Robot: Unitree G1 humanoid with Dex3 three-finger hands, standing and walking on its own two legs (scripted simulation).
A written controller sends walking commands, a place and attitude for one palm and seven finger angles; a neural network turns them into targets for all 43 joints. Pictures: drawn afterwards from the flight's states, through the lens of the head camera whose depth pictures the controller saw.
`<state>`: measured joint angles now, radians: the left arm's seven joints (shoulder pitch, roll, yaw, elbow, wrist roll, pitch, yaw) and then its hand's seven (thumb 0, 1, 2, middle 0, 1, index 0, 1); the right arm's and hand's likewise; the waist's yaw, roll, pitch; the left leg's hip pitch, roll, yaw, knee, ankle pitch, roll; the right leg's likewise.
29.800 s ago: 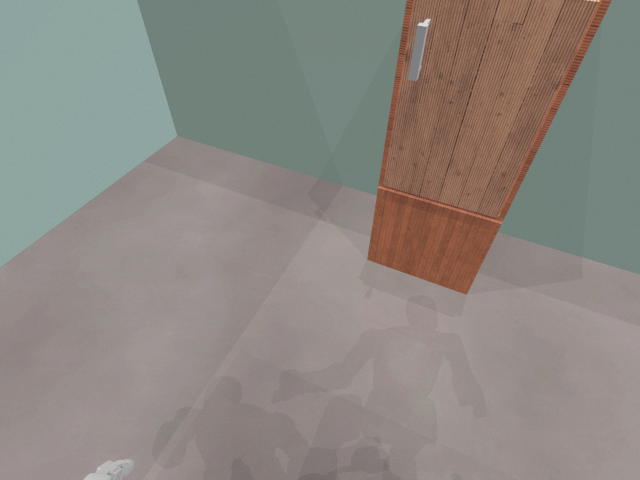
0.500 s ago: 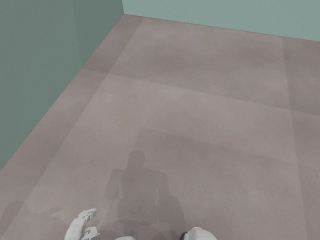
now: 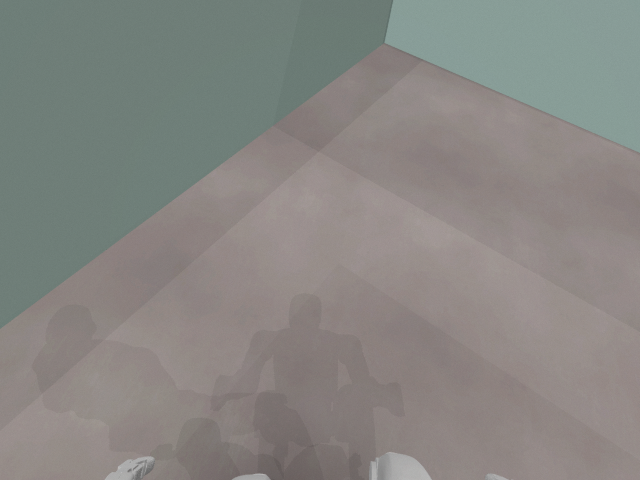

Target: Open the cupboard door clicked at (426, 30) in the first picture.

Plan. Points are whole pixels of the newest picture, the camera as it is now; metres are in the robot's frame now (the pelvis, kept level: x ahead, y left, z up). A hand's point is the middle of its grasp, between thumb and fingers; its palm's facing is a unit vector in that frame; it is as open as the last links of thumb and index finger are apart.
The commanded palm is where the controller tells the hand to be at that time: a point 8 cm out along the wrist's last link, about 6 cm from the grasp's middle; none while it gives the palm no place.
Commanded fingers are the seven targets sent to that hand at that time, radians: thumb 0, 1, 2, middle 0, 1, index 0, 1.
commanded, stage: turn to face it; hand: left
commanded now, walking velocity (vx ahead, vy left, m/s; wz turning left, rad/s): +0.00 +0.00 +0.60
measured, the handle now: out of the picture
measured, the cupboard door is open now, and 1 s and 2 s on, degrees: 49 49 49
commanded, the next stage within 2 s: none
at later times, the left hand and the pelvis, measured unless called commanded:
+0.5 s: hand out of the picture +0.04 +0.12 -0.15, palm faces +0.34 -0.90 -0.26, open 7.2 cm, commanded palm none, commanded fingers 0.00 0.90 0.90 -0.20 -0.30 -0.20 -0.30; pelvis +0.03 -0.08 +0.01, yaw +21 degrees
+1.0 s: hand out of the picture -0.02 +0.16 -0.16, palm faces +0.61 -0.75 -0.26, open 7.4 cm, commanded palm none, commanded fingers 0.00 0.90 0.90 -0.20 -0.30 -0.20 -0.30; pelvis +0.03 -0.07 +0.00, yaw +37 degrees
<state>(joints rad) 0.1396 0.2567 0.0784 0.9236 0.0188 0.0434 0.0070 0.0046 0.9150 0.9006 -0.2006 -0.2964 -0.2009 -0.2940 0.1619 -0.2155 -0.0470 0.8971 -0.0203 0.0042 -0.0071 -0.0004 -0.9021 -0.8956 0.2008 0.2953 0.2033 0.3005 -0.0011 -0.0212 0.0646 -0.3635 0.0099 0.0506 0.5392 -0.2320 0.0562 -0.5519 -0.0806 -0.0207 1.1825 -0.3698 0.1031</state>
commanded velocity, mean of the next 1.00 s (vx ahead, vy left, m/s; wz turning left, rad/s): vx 0.00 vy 0.00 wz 0.60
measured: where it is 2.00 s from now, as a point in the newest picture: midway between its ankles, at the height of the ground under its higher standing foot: outside the picture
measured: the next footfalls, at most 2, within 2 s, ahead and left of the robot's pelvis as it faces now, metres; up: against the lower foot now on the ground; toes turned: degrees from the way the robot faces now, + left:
right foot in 0.24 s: +0.07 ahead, -0.16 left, +0.00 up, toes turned +6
left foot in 0.70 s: -0.01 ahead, +0.05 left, +0.00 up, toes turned +35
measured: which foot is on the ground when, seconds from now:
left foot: down 0.00-0.24, up 0.26-0.68, down 0.70-1.00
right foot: up 0.00-0.22, down 0.24-0.70, up 0.72-1.00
